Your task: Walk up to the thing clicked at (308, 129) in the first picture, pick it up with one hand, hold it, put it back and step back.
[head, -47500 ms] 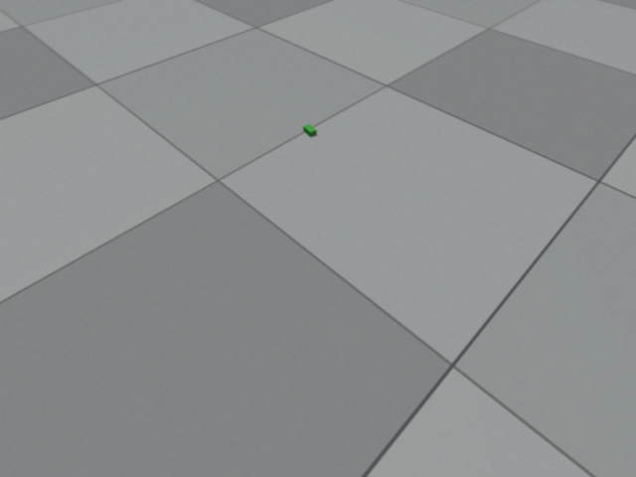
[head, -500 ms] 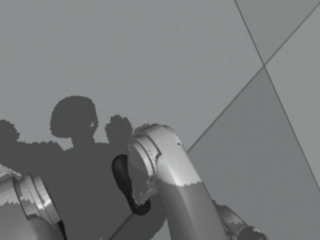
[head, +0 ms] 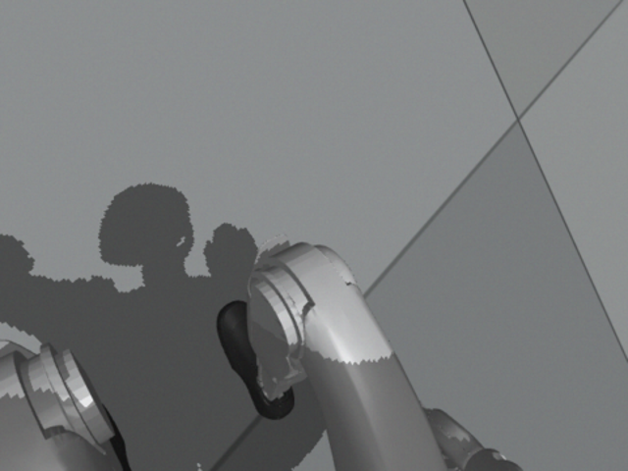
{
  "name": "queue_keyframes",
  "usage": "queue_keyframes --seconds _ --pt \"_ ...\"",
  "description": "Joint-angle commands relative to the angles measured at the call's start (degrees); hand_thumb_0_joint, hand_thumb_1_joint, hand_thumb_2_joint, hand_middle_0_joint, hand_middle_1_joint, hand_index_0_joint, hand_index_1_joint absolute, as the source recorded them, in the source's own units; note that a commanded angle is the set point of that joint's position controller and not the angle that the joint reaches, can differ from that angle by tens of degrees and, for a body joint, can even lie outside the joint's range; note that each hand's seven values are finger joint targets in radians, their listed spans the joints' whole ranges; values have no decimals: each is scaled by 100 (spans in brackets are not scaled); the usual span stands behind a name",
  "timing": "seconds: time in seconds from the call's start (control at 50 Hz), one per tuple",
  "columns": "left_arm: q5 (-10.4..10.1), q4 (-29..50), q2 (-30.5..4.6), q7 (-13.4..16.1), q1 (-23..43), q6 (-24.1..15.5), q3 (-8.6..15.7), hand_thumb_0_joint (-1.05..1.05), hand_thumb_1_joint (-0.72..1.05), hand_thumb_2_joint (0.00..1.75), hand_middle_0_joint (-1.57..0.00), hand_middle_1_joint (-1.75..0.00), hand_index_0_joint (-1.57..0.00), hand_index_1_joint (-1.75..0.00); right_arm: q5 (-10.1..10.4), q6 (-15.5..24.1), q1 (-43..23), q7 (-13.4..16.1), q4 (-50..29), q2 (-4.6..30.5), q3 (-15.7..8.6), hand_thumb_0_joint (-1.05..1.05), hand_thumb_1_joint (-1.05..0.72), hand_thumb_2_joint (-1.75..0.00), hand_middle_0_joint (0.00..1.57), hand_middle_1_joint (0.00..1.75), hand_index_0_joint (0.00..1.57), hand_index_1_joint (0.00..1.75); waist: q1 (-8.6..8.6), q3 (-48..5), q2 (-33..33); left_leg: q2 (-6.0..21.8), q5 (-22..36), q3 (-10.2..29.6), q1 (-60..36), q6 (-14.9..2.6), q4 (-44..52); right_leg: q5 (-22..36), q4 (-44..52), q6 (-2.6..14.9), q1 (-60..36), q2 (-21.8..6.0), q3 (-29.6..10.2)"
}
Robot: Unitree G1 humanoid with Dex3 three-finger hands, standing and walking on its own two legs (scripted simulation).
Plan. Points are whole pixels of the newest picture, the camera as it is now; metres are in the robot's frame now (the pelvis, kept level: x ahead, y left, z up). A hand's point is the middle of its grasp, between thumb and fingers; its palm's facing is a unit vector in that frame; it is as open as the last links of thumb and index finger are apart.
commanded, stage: open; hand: left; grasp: from above
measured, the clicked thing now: out of the picture +0.48 +0.36 -0.30
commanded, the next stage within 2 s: withdraw in 0.50 s
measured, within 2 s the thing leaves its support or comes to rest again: neither
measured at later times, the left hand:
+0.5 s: hand out of the picture +0.47 +0.35 -0.25, palm faces -0.45 -0.15 -0.88, open 12.5 cm
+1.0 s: hand out of the picture +0.51 +0.38 -0.15, palm faces -0.31 -0.09 -0.95, open 13.6 cm
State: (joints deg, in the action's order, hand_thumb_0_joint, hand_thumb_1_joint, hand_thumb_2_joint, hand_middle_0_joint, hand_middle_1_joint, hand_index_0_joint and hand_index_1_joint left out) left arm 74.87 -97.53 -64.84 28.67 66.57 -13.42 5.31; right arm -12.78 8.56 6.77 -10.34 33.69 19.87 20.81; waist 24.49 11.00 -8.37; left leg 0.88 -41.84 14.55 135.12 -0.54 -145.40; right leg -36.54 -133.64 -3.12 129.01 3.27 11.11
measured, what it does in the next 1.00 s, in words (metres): stands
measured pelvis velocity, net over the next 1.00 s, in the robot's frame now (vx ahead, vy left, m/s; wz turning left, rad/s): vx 0.00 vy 0.00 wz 0.03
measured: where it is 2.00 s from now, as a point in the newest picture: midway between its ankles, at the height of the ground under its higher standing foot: (195, 428)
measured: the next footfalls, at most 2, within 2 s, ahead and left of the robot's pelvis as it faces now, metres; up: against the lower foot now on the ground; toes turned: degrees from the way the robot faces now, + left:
none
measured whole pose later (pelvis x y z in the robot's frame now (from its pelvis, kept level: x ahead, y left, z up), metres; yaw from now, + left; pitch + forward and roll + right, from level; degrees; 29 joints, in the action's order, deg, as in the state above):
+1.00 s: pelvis +0.00 +0.00 +0.01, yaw +1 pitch +34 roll -15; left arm 71.1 -80.1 -57.9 19.7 64.8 -5.2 4.5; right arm -9.3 5.5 10.1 -12.0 33.5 19.1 14.2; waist 20.9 2.6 -3.0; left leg 0.4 -41.5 12.1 136.0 -1.0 -142.2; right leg -37.5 -132.0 -2.7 129.9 2.2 9.4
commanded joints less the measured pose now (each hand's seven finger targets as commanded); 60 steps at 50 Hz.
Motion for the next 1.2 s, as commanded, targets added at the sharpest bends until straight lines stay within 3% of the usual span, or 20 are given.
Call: queue_keyframes --seconds 0.0,0.3,0.34,0.36,0.38,0.4,0.46,0.5,0.52,0.56,0.62,0.66,0.72,0.74,0.76,0.78,0.88,1.06,1.12,1.18 --pt "-99 730 -1329 191 1355 -30 4 0 -5 58 -45 -64 -47 -62 24 -8 1129 93 141 1943 -573 0 -89 -90 20 30 20 30 300 -3674 3200 235 1560 -491 -2727 -23 1416 1548 1078 398 -2360 202 422" --pt "-77 533 -1127 224 1271 24 -124 0 -24 74 -28 -82 -29 -80 19 2 1020 97 147 1957 -624 0 -89 -90 20 30 20 30 299 -3591 3299 262 1509 -396 -2904 38 1524 1450 1033 424 -2077 210 491" --pt "-89 895 -1308 252 1535 -18 -19 0 -25 75 -26 -83 -28 -81 18 -1 1069 117 189 1953 -630 0 -89 -90 20 30 20 30 246 -3815 3518 267 1566 -400 -3054 52 1541 1504 1046 426 -2140 186 483" --pt "-99 1090 -1199 230 1693 -32 -142 0 -28 77 -26 -83 -27 -82 25 26 1062 107 168 1964 -661 0 -89 -90 20 30 20 30 248 -3841 3672 271 1721 -384 -3187 83 1534 1596 976 447 -2057 178 492" --pt "-68 685 -1292 255 1402 10 -8 0 -28 77 -25 -84 -26 -83 19 16 1074 103 247 1953 -634 0 -89 -90 20 30 20 30 225 -3821 3580 278 1751 -369 -3155 87 1515 1589 996 446 -2079 172 506" --pt "-88 567 -1096 215 1260 29 -129 0 -29 78 -24 -85 -25 -83 28 25 1104 84 209 1960 -635 0 -89 -90 20 30 20 30 311 -3635 3399 264 1728 -396 -2999 53 1472 1587 1000 424 -2060 185 488" --pt "-102 712 -1172 207 1410 16 -26 0 -30 79 -23 -86 -24 -85 22 20 1122 72 219 1892 -584 0 -89 -90 20 30 20 30 298 -3622 3449 261 1756 -397 -2969 70 1478 1612 1021 436 -2078 152 469" --pt "-115 1036 -1135 175 1599 1 -153 0 -33 81 -21 -87 -22 -86 29 32 1105 86 143 1982 -673 0 -89 -90 20 30 20 30 272 -3786 3464 266 1765 -409 -3095 63 1484 1616 1018 443 -2107 182 461" --pt "-77 865 -1383 211 1459 17 58 0 -31 80 -21 -89 -23 -87 19 5 1128 92 191 1991 -649 0 -89 -90 20 30 20 30 223 -3933 3600 274 1780 -384 -3207 90 1532 1589 1034 456 -2156 156 483" --pt "-124 621 -1133 194 1249 35 -85 0 -32 81 -21 -88 -23 -86 12 -4 1132 76 157 1952 -669 0 -89 -90 20 30 20 30 246 -3880 3470 275 1718 -368 -3179 78 1602 1560 1005 433 -2217 186 501" --pt "-121 771 -1182 169 1450 38 -97 0 -38 87 -19 -89 -20 -88 29 -11 1086 86 142 1978 -661 0 -90 -90 20 30 20 30 258 -3753 3455 264 1661 -384 -3077 65 1536 1507 1011 450 -2070 187 482" --pt "-114 1407 -1452 236 1914 -9 15 0 -39 88 -19 -89 -20 -89 41 -6 1126 100 118 1988 -674 0 -91 -90 20 30 20 30 191 -4203 3811 254 1891 -409 -3305 85 1556 1741 1004 456 -2280 169 474" --pt "-90 1108 -1332 216 1625 167 40 0 -39 88 -18 -89 -19 -89 57 14 1225 61 163 1944 -739 0 -90 -90 20 30 20 30 196 -4132 3702 238 1854 -495 -3249 55 1512 1707 1030 444 -2228 184 427" --pt "-134 1556 -1383 205 1848 196 104 0 -40 89 -17 -90 -18 -89 74 9 1290 44 193 1928 -755 0 -90 -90 20 30 20 30 174 -4334 3943 247 2008 -517 -3362 77 1561 1824 1038 433 -2321 169 399" --pt "-114 1558 -1465 221 1793 280 229 0 -42 90 -16 -91 -17 -90 84 2 1296 54 162 1960 -830 0 -90 -90 20 30 20 30 61 -4447 3984 230 2016 -505 -3427 97 1565 1800 1030 478 -2217 159 425" --pt "-131 1920 -1338 183 1904 321 138 0 -43 90 -17 -90 -17 -90 92 6 1224 31 28 1880 -845 0 -91 -90 20 30 20 30 -28 -4666 4154 217 2089 -545 -3525 105 1640 1858 1024 493 -2277 161 409" --pt "-333 2435 -1030 -385 1432 771 105 0 -48 94 -13 -94 -13 -94 293 -153 1322 -74 71 1751 -1154 0 -91 -90 20 30 20 30 -389 -5082 4280 147 2164 -738 -3430 58 1763 1844 1068 538 -2177 160 232" --pt "-779 3241 332 -2172 1198 1003 -475 0 -43 93 -16 -92 -16 -92 640 -930 1784 138 -131 1648 -1664 0 -90 -90 20 30 20 30 -336 -4567 3114 8 1529 -688 -3242 31 2431 1160 1679 641 -1955 3 76" --pt "-928 3511 457 -2438 1377 873 -533 0 -36 89 -20 -87 -20 -87 688 -1096 1813 323 -188 1608 -1676 0 -89 -90 20 30 20 30 -256 -4378 2697 -55 1414 -698 -3039 -1 2417 1029 1851 666 -1963 -38 23" --pt "-903 3535 271 -2499 1427 678 -459 0 -31 84 -25 -82 -25 -82 701 -1196 1757 477 -177 1505 -1629 0 -89 -90 20 30 20 30 -374 -4449 2644 -89 1459 -795 -3061 -12 2405 1010 1916 651 -1999 -63 -47"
